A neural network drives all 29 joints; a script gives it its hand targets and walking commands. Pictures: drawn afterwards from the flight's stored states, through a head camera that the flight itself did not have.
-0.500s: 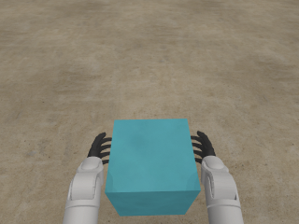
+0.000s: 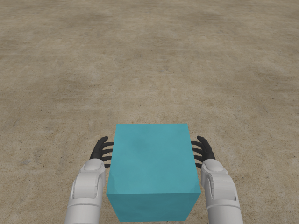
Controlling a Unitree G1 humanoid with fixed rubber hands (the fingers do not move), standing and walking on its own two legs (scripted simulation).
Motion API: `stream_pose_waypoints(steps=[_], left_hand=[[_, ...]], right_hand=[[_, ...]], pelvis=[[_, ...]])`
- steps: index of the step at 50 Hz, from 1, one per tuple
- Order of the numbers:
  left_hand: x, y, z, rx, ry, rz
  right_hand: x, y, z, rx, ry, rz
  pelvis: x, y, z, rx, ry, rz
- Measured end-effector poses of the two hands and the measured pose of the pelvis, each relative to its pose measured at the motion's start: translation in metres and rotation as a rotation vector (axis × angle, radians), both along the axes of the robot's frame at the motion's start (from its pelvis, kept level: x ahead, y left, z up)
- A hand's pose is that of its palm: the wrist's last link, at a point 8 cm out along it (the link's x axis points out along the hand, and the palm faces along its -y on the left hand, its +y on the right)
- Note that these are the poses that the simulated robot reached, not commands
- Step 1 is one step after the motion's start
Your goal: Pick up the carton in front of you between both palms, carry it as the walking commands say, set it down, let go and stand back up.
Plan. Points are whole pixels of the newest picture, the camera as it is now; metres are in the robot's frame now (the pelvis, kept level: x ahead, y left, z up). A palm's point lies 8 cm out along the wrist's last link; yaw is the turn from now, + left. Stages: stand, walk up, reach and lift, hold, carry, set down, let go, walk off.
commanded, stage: carry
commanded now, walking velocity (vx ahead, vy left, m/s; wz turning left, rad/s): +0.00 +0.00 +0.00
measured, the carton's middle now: (152, 174) +0.29 -0.01 -0.05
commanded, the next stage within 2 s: hold in 1.30 s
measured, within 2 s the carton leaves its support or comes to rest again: neither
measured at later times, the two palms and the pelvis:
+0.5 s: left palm (100, 171) +0.26 +0.13 +0.03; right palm (213, 168) +0.26 -0.17 +0.04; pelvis -0.02 -0.01 +0.00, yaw +0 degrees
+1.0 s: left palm (98, 178) +0.24 +0.13 +0.03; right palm (215, 175) +0.24 -0.17 +0.04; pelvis -0.05 -0.01 +0.00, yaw -1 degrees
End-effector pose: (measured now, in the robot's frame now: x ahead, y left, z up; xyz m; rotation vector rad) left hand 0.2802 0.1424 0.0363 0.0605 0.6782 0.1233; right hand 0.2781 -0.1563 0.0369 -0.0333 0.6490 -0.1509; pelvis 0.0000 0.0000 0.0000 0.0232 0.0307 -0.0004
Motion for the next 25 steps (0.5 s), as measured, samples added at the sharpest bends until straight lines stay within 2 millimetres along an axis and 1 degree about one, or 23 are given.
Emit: stream_pose_waypoints(steps=[3, 6, 14, 25], left_hand=[[0.005, -0.006, 0.002, 0.001, -0.005, -0.009], [0.005, -0.009, 0.002, -0.002, -0.006, -0.01], [-0.007, -0.01, -0.001, -0.007, 0.001, 0.012], [-0.022, -0.011, -0.003, -0.012, 0.012, 0.01]], right_hand=[[0.003, -0.006, 0.003, -0.006, -0.005, -0.006], [0.004, -0.009, 0.005, -0.005, -0.006, -0.008], [-0.001, -0.01, 0.004, -0.008, 0.001, 0.012], [-0.017, -0.011, 0.003, -0.014, 0.013, 0.01]], pelvis=[[-0.001, -0.004, 0.0, -0.002, 0.004, -0.002], [-0.002, -0.008, -0.001, -0.004, 0.004, -0.001], [-0.01, -0.015, -0.001, -0.009, -0.005, 0.0], [-0.024, -0.015, 0.0, -0.014, -0.011, -0.002]])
